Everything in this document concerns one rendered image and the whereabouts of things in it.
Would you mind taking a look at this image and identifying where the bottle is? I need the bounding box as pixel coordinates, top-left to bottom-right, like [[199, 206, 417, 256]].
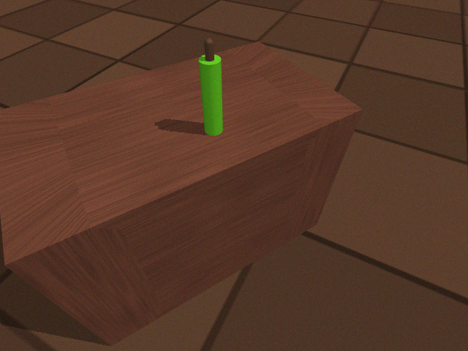
[[198, 38, 223, 136]]

